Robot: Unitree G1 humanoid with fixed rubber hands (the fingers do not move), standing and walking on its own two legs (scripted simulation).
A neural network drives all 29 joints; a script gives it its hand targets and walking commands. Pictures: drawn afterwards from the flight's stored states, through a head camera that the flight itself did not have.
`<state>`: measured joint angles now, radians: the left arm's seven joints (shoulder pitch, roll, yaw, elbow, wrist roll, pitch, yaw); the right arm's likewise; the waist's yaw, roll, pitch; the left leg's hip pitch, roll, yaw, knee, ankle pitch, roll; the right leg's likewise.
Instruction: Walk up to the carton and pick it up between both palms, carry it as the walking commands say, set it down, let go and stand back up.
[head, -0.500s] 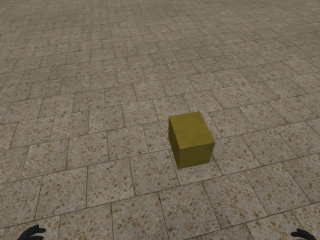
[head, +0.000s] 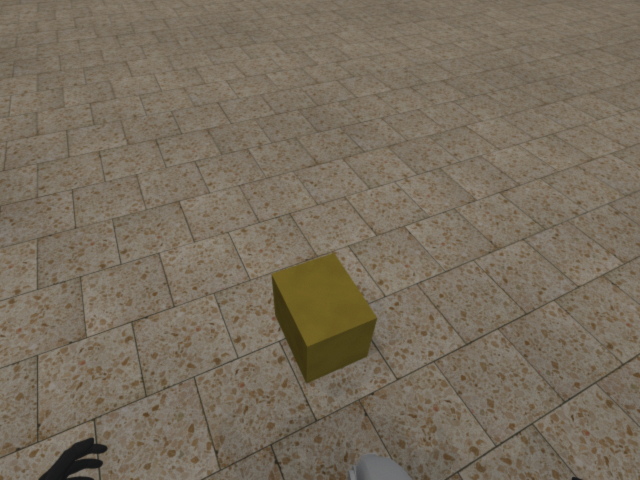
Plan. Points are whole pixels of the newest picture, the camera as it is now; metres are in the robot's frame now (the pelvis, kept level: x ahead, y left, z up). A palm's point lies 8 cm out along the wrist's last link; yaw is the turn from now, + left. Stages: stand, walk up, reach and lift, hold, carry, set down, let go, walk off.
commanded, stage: walk up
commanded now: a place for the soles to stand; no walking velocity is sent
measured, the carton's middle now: (320, 316) +0.75 -0.08 -0.63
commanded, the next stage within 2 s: none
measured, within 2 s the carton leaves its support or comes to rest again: neither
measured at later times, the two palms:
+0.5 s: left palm (54, 411) +0.27 +0.34 -0.07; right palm (503, 354) +0.30 -0.29 -0.05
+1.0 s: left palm (86, 343) +0.36 +0.33 -0.05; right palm (510, 354) +0.31 -0.31 -0.06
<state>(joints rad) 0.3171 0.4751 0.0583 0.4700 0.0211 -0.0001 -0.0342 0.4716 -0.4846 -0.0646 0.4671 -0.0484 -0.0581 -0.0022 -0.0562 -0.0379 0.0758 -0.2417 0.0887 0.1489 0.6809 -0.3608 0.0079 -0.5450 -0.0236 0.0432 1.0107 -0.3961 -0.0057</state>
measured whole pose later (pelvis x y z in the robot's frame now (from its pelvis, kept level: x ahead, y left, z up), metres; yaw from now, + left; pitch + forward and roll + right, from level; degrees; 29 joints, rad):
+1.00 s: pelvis +0.20 +0.02 +0.01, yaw -4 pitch -3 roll +0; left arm 0.14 0.46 0.00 0.79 -0.02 -0.02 0.01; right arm 0.14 -0.44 -0.01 0.80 0.02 -0.01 0.01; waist -0.01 0.01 0.05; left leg -0.26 0.05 0.05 0.54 -0.22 -0.02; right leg -0.14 -0.04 0.04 0.52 -0.33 0.04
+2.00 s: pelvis +0.27 -0.24 -0.02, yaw +17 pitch -5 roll +0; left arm 0.23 0.46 0.03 0.51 0.01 0.02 -0.02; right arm 0.33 -0.52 -0.05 0.56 0.01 0.00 -0.04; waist -0.01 -0.01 0.12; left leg -0.37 0.01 -0.06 0.93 -0.54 0.02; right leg -0.37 -0.11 -0.08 0.83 -0.36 0.03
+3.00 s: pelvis +0.31 -0.24 +0.01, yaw +27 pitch -2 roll -1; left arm 0.11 0.49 0.09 0.84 0.00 0.04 -0.04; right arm 0.14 -0.46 -0.03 0.89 0.00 0.00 -0.04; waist 0.01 -0.02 0.10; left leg -0.26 -0.04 -0.20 0.56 -0.27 -0.03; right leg -0.20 -0.09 -0.12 0.54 -0.30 0.00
